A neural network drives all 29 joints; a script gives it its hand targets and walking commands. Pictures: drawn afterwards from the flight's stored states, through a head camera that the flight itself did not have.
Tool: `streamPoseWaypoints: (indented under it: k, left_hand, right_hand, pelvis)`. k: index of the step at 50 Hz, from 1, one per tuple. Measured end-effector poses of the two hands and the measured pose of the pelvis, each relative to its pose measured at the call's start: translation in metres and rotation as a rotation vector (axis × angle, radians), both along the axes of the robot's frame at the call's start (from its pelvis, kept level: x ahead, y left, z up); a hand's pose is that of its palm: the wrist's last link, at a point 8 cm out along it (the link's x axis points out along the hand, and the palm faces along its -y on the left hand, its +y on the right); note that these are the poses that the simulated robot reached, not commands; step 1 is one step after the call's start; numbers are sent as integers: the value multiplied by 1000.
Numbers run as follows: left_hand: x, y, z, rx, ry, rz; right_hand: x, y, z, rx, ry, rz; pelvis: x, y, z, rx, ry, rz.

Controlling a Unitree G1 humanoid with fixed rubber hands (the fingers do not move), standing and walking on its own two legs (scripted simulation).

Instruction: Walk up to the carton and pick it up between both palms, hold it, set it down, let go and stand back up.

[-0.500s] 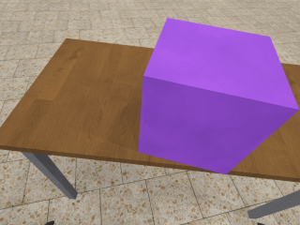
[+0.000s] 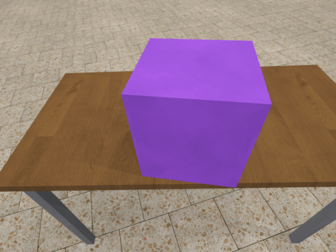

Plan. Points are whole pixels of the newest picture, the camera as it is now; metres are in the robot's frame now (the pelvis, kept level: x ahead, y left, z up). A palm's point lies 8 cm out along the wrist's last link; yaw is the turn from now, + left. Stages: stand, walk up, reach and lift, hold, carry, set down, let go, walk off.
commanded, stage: walk up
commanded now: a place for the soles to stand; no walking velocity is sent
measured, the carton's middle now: (193, 113) +0.46 -0.03 +0.10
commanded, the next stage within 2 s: none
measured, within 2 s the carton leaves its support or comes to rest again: neither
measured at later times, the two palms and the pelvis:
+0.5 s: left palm out of the picture +0.11 +0.29 -0.11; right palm out of the picture +0.09 -0.32 -0.11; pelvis +0.03 -0.01 +0.00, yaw -1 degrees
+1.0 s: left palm out of the picture +0.10 +0.27 -0.12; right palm out of the picture +0.10 -0.33 -0.11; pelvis +0.03 -0.02 +0.00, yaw -1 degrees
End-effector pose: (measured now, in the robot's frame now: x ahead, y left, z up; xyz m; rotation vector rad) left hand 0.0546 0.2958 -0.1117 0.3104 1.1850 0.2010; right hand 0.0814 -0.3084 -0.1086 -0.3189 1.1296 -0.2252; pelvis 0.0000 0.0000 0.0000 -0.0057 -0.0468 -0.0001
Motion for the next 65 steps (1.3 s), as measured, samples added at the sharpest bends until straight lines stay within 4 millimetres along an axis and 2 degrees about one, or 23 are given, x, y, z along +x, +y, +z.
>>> streamPoseWaypoints:
  k: [7,13,18,28,35,44,49,57,65]
  left_hand:
    - [54,-13,4,-16,-89,-54]
    - [76,-19,3,-24,-99,-73]
    - [75,-17,0,-14,-65,-67]
    - [54,-8,-4,14,16,-18]
    - [43,-11,-5,15,38,-4]
    - [40,-19,-6,0,37,-2]
    - [43,-21,-5,-1,29,-19]
    - [58,-23,-7,-3,8,-33]
    - [81,-23,-9,9,-8,-53]
  right_hand:
    - [-11,-6,2,-5,28,-33]
    - [-11,-10,3,-12,42,-47]
    - [-7,-14,3,-19,56,-48]
    - [17,-16,2,-24,43,-30]
    - [32,-15,2,-19,17,-19]
    - [31,-16,1,-12,24,-13]
    - [23,-20,0,-21,32,-17]
    - [5,-27,-3,-34,69,-50]
    - [8,-29,-6,-45,87,-52]
  pelvis:
    - [7,-5,2,4,4,-8]
    - [13,-8,2,8,10,-13]
    - [19,-10,2,9,17,-16]
    - [29,-13,2,9,20,-16]
    - [30,-16,1,8,18,-16]
    - [27,-18,2,8,15,-16]
    - [27,-19,1,10,14,-19]
    - [44,-20,-3,15,8,-21]
    - [55,-22,-8,24,15,-35]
